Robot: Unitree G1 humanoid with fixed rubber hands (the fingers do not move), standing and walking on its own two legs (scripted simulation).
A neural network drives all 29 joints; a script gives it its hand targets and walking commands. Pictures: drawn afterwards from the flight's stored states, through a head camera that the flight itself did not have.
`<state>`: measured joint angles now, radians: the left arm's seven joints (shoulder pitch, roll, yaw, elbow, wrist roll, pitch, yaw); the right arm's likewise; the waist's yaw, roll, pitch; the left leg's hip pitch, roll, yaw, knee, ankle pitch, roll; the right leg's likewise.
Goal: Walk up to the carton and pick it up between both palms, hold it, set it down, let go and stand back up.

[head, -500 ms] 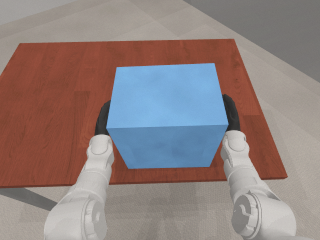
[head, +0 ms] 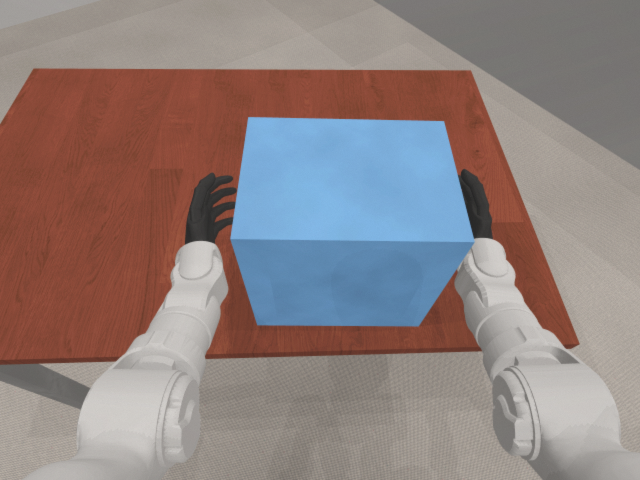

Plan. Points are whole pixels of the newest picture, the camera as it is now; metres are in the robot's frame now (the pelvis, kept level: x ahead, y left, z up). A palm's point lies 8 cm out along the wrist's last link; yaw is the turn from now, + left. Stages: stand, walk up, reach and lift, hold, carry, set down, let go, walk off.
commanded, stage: set down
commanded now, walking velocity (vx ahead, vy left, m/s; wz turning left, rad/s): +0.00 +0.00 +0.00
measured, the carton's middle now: (342, 232) +0.44 -0.03 +0.01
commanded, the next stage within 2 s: none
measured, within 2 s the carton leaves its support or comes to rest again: neither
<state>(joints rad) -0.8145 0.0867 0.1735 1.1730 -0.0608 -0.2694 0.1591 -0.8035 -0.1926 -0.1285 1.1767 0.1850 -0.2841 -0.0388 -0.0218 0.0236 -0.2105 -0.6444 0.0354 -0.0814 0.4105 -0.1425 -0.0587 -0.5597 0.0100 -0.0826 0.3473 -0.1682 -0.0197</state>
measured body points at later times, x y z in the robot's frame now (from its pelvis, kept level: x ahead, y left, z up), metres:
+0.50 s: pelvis -0.02 +0.00 -0.01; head +0.05 +0.01 +0.44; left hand +0.43 +0.18 +0.04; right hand +0.42 -0.23 +0.07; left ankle +0.00 +0.14 -0.74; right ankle -0.03 -0.11 -0.74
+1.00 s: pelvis -0.04 +0.00 -0.01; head +0.02 +0.02 +0.44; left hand +0.38 +0.19 +0.04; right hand +0.39 -0.23 +0.08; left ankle +0.00 +0.14 -0.74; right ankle -0.03 -0.11 -0.74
